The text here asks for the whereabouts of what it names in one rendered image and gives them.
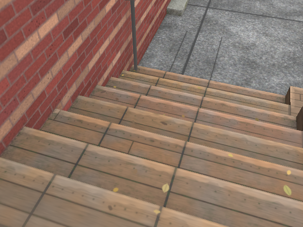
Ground stairs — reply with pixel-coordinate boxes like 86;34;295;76
1;65;303;227

